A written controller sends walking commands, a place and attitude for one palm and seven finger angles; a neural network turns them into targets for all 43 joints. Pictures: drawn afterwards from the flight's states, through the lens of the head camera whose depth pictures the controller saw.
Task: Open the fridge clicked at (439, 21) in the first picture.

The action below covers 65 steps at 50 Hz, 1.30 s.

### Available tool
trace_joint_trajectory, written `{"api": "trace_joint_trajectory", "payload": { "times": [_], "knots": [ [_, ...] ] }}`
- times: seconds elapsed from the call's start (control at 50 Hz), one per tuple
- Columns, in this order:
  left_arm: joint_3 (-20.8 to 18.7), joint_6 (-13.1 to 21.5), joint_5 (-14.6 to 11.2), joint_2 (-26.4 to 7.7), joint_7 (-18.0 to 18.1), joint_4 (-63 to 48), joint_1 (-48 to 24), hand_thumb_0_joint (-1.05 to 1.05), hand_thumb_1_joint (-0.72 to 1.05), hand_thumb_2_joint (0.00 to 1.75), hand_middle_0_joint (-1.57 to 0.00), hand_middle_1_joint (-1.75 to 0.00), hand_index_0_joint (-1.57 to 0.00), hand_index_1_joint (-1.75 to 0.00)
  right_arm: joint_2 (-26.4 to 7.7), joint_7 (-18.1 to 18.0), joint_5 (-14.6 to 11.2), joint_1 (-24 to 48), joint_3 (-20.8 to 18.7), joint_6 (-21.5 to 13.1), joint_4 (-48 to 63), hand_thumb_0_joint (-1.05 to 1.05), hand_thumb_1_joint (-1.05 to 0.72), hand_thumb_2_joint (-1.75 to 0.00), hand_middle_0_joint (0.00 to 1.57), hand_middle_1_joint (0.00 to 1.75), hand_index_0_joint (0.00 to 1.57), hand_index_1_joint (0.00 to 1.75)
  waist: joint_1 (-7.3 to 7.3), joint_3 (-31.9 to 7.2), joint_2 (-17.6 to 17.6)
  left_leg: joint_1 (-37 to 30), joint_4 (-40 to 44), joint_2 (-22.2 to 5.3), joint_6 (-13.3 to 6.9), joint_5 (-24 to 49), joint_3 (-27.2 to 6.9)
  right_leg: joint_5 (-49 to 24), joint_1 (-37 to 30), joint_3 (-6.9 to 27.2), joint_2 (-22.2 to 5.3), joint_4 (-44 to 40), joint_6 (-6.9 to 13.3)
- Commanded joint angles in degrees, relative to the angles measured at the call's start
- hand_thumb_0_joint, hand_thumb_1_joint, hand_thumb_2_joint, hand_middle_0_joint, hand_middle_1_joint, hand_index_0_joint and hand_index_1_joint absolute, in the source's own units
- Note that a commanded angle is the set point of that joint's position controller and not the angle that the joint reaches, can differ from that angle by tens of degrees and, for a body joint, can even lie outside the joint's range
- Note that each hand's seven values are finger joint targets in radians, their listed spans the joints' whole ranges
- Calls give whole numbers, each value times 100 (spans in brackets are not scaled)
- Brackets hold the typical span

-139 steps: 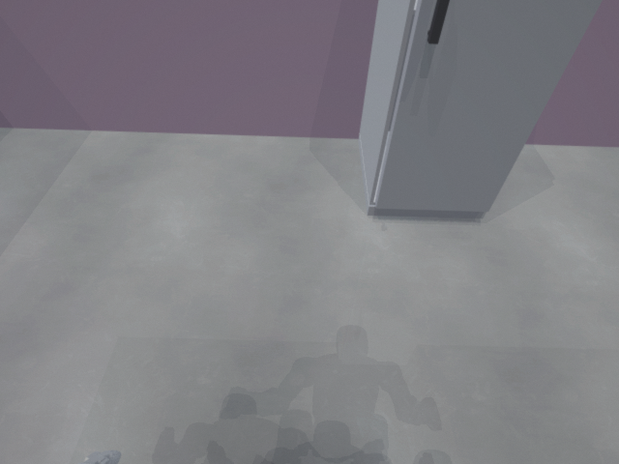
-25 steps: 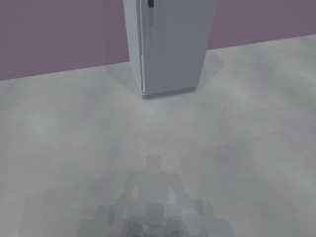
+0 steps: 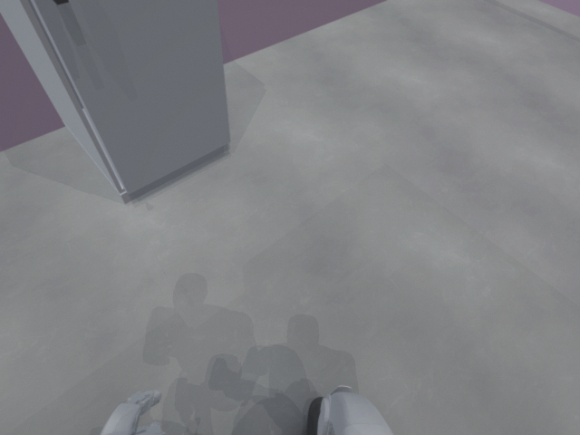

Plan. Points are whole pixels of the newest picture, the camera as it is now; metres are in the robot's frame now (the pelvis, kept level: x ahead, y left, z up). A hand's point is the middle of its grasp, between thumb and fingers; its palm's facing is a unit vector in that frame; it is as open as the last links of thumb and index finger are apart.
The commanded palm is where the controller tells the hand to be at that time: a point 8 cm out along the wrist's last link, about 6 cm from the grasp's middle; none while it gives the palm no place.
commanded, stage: walk to a spot facing it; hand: left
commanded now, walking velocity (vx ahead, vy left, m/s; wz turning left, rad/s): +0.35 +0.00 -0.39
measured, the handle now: out of the picture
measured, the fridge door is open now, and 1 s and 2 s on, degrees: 0 0 0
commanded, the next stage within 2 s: turn to face it in 0.92 s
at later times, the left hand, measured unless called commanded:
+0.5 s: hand (172, 348) +0.27 +0.20 -0.18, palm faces -0.08 -0.98 -0.18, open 7.3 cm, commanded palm none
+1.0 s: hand (261, 197) +0.61 +0.06 -0.18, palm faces -0.39 -0.90 -0.20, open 7.4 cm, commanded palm none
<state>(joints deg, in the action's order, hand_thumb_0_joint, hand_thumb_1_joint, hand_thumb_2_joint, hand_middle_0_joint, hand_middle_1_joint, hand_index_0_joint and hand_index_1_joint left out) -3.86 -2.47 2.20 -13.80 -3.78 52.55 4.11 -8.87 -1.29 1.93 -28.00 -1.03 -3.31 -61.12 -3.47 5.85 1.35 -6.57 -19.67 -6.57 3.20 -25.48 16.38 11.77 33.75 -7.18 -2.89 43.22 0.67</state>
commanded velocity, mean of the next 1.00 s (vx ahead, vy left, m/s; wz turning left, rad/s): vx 0.34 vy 0.00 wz -0.32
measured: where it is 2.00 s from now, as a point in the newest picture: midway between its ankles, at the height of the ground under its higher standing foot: (323, 300)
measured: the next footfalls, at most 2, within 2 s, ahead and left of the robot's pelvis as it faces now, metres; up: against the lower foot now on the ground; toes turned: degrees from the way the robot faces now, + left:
right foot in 0.06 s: +0.18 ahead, -0.11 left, +0.00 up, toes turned -9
left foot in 0.48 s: +0.35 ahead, +0.10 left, +0.00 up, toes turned +1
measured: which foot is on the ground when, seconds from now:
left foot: down 0.00-0.06, up 0.08-0.46, down 0.48-0.98, up 1.00-1.00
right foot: up 0.00-0.04, down 0.06-0.48, up 0.50-0.96, down 0.98-1.00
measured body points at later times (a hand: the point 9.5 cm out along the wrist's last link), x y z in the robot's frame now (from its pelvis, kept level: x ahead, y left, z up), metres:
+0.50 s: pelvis +0.23 +0.01 +0.00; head +0.24 +0.03 +0.45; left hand +0.28 +0.25 -0.17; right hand +0.30 -0.24 -0.13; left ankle +0.31 +0.10 -0.73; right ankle +0.14 -0.10 -0.72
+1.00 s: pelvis +0.45 -0.08 -0.02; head +0.48 -0.10 +0.43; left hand +0.63 +0.10 -0.16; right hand +0.25 -0.23 -0.16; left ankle +0.32 +0.10 -0.70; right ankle +0.51 -0.19 -0.73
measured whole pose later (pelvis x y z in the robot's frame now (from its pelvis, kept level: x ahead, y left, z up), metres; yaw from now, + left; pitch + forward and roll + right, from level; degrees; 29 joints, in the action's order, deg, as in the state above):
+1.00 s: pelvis +0.45 -0.08 -0.02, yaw -22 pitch +0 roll +0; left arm -4.3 2.1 2.2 -11.7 -2.0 56.5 7.0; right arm -7.5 -0.1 1.2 -27.8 -2.7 -1.6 -65.7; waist -2.2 5.8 0.2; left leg 0.9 -44.3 -11.3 4.5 -30.0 17.6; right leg 8.4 26.3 -9.8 -1.8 37.2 5.4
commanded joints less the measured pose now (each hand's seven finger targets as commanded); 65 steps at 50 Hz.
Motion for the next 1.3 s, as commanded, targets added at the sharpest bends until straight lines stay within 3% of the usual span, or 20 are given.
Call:
{"api": "trace_joint_trajectory", "payload": {
  "times": [0.0,0.02,0.04,0.06,0.12,0.2,0.36,0.42,0.46,0.48,0.52,0.6,0.84,0.92,0.94,0.96,0.98,1.04,1.1,1.28],
  "knots": [
    [-107,385,-20,-443,90,-87,1024,0,90,90,-20,-30,-20,-30,-1261,-35,-92,-40,-286,-106,242,0,-90,-90,20,30,20,30,858,-968,-895,781,-2256,-1055,-492,6298,-67,-173,-2717,-442,634,-1168,444],
    [-249,450,3,-985,165,171,1846,0,90,90,-20,-30,-20,-30,-1055,48,-184,-23,-245,-98,315,0,-90,-90,20,30,20,30,1222,-1577,-284,2397,-3799,-873,-287,4290,-76,-353,-4620,527,-251,-1209,775],
    [-375,487,-77,-1576,254,268,2426,0,90,90,-20,-30,-20,-30,-599,23,-255,-109,-186,-126,522,0,-90,-90,20,30,20,30,1214,-2335,764,4086,-5999,81,-8,-710,-384,-873,-5722,3529,-2158,-1651,1553],
    [-402,432,-209,-1715,306,282,2400,0,90,90,-20,-30,-20,-30,-732,-14,-224,531,-207,-144,728,0,-90,-90,20,30,20,30,1294,-2152,348,4486,-6457,3,-171,-732,-1188,-1076,-5192,3849,-2318,-2280,1771],
    [-170,470,-168,-897,398,-23,1018,0,90,90,-20,-30,-20,-30,-729,35,-74,839,-247,-5,609,0,-90,-90,20,30,20,30,575,-727,-160,4141,-5880,-569,-148,444,-1567,215,-2587,2599,-1664,-2816,1270],
    [-83,576,-58,-602,416,72,605,0,90,90,-20,-30,-20,-30,-359,100,-21,116,-216,211,389,0,-90,-90,20,30,20,30,-30,-680,208,3348,-4440,-479,-13,772,-1300,16,-1381,1449,-998,-2981,1005],
    [-112,598,-84,-662,355,274,1174,0,90,90,-20,-30,-20,-30,-435,251,-44,1426,-256,26,842,0,-90,-90,20,30,20,30,382,-243,449,2986,-2039,-69,-66,1242,-1021,655,-1729,1738,-876,-2885,945],
    [-112,563,-122,-589,361,295,1212,0,90,90,-20,-30,-20,-30,-640,200,-40,975,-315,-65,682,0,-90,-90,20,30,20,30,93,-296,-48,1560,-999,121,-113,1294,-880,302,-1366,1524,-566,-2010,703],
    [-25,579,-175,16,291,139,1350,0,90,90,-20,-30,-20,-30,-1620,115,90,-322,-536,-120,369,0,-90,-90,20,30,20,30,-309,-972,-2076,-237,356,-1961,-918,335,-3541,1525,206,299,501,1201,164],
    [-34,587,-100,-198,336,89,1068,0,90,90,-20,-30,-20,-30,-1474,52,60,-467,-473,-87,249,0,-90,-90,20,30,20,30,-434,-944,-2058,-112,817,-2287,-1013,111,-4240,1894,591,707,380,2338,149],
    [-96,582,-75,-194,265,181,806,0,90,90,-20,-30,-20,-30,-973,39,7,252,-323,-113,406,0,-90,-90,20,30,20,30,-96,-244,-813,804,828,-2001,-1025,509,-3250,1008,779,882,-168,2967,140],
    [-106,362,-20,144,212,410,1246,0,90,90,-20,-30,-20,-30,-547,-9,-34,651,-258,-230,374,0,-90,-90,20,30,20,30,329,-172,-711,1418,892,-1389,-766,1659,-1507,173,298,724,-377,2665,-51],
    [-43,323,-46,314,113,8,-89,0,90,90,-20,-30,-20,-30,-727,-9,1,-15,-316,-125,-43,0,-90,-90,20,30,20,30,49,194,-1097,438,495,-1348,-802,3549,-137,-130,166,-132,-165,-278,47],
    [-168,470,-5,-131,181,520,1690,0,90,90,-20,-30,-20,-30,-1046,18,-74,338,-382,-73,51,0,-90,-90,20,30,20,30,983,-903,-790,794,-2153,-1147,-459,5617,348,-286,-2573,-594,505,-1158,413],
    [-315,547,20,-738,248,699,2434,0,90,90,-20,-30,-20,-30,-828,93,-158,257,-351,-77,145,0,-90,-90,20,30,20,30,1289,-1609,50,2230,-3797,-845,-252,3870,267,-566,-4329,568,-442,-1299,706],
    [-436,570,-70,-1364,326,774,2852,0,90,90,-20,-30,-20,-30,-386,66,-224,192,-266,-117,373,0,-90,-90,20,30,20,30,1205,-2152,1278,3985,-5735,166,27,-763,-192,-1802,-5401,3421,-2146,-1794,1491],
    [-455,542,-195,-1489,380,711,2624,0,90,90,-20,-30,-20,-30,-575,29,-233,597,-274,-100,454,0,-90,-90,20,30,20,30,1202,-2135,889,4210,-6266,3,-104,-773,-1105,-1771,-4911,3603,-2326,-2346,1660],
    [-115,581,-158,-479,485,429,1241,0,90,90,-20,-30,-20,-30,-345,12,-75,792,-225,73,258,0,-90,-90,20,30,20,30,500,-657,-34,3777,-5690,-449,-155,370,-1517,-1934,-2377,1945,-1715,-2593,1123],
    [39,673,-102,-204,526,463,840,0,90,90,-20,-30,-20,-30,-44,22,-74,27,-147,292,-78,0,-90,-90,20,30,20,30,-1,-755,209,3145,-4657,-298,-78,574,-1459,-2839,-1775,669,-1319,-2580,812],
    [3,469,-116,-309,551,366,961,0,90,90,-20,-30,-20,-30,-276,160,-82,1442,-174,409,516,0,-90,-90,20,30,20,30,366,-158,554,3418,-2820,-69,-29,902,-1065,-2430,-2291,111,-1529,-2465,699]
  ]
}}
